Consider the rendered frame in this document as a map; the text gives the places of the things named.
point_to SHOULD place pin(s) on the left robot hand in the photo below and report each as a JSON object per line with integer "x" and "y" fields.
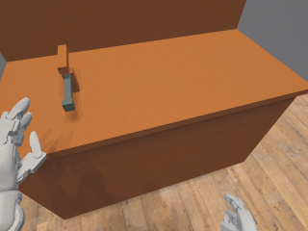
{"x": 13, "y": 124}

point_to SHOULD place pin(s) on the tap lever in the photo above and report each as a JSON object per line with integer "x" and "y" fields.
{"x": 68, "y": 103}

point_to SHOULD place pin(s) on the robot left forearm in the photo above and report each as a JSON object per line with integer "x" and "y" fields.
{"x": 12, "y": 216}

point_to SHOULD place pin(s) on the counter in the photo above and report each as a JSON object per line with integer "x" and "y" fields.
{"x": 164, "y": 91}

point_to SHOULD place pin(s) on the right robot hand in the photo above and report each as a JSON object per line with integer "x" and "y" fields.
{"x": 241, "y": 221}

